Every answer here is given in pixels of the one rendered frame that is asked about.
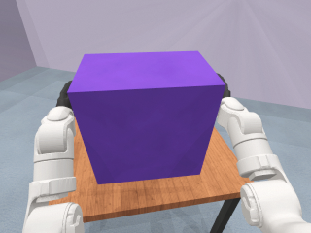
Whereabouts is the table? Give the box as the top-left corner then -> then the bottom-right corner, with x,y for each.
49,118 -> 254,233

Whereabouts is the right robot forearm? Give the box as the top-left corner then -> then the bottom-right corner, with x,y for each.
217,97 -> 302,218

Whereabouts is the left robot hand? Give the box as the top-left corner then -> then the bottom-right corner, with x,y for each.
56,81 -> 75,117

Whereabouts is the left robot forearm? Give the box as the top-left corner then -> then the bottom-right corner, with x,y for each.
22,106 -> 77,233

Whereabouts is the robot left upper arm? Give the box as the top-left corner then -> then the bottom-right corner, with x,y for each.
23,202 -> 85,233

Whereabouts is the carton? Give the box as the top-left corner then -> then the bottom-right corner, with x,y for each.
67,50 -> 226,184

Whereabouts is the right robot hand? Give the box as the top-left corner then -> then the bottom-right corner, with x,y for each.
217,73 -> 231,98

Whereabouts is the robot right upper arm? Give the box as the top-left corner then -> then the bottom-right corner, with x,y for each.
240,179 -> 311,233

